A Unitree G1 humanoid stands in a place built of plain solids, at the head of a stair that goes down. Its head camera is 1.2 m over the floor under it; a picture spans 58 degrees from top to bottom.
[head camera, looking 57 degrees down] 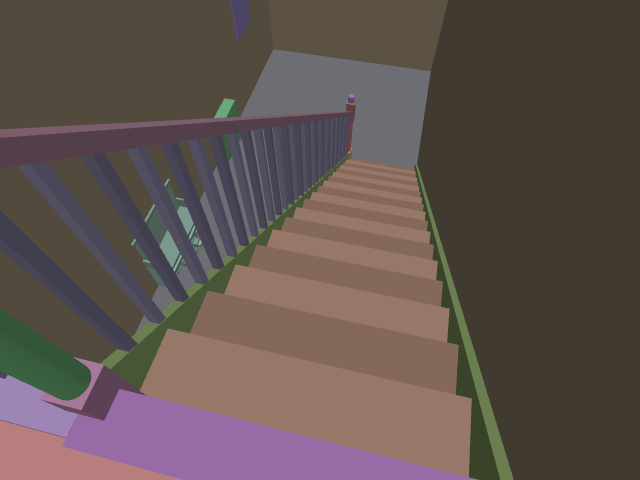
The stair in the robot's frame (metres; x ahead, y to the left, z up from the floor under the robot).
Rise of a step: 0.21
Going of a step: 0.25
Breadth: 1.02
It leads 13 degrees to the right of straight ahead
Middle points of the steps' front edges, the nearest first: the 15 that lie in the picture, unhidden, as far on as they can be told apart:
0.19 0.06 0.00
0.44 0.02 -0.20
0.68 -0.03 -0.41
0.92 -0.09 -0.61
1.17 -0.15 -0.82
1.41 -0.20 -1.02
1.65 -0.26 -1.23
1.90 -0.32 -1.43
2.14 -0.37 -1.64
2.38 -0.43 -1.84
2.63 -0.49 -2.05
2.87 -0.54 -2.26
3.12 -0.60 -2.46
3.36 -0.66 -2.66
3.60 -0.71 -2.87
